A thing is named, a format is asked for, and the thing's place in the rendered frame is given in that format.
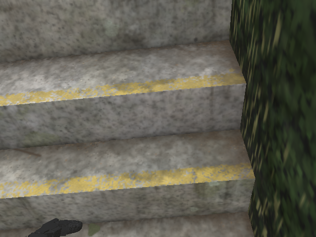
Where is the left robot hand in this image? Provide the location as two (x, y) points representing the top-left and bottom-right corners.
(26, 218), (83, 237)

